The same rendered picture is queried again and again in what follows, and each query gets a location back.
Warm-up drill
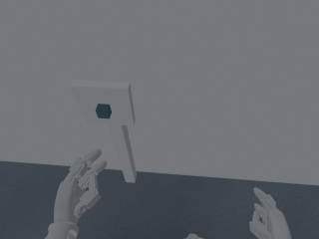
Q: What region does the panel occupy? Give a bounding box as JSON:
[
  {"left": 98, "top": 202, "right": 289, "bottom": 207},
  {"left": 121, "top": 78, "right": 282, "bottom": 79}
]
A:
[{"left": 70, "top": 80, "right": 137, "bottom": 183}]

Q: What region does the button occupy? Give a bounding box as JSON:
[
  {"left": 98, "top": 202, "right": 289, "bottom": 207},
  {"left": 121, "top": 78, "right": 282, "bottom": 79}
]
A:
[{"left": 96, "top": 104, "right": 112, "bottom": 119}]

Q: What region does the robot left hand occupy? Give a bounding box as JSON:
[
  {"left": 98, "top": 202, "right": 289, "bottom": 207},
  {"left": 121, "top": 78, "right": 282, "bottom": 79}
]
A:
[{"left": 54, "top": 148, "right": 107, "bottom": 225}]

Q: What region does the robot left forearm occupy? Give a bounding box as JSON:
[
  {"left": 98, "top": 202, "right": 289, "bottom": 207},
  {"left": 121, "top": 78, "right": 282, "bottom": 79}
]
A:
[{"left": 45, "top": 221, "right": 79, "bottom": 239}]

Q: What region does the robot right hand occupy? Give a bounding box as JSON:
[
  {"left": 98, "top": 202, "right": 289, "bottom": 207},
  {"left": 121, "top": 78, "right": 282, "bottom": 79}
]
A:
[{"left": 249, "top": 187, "right": 292, "bottom": 239}]

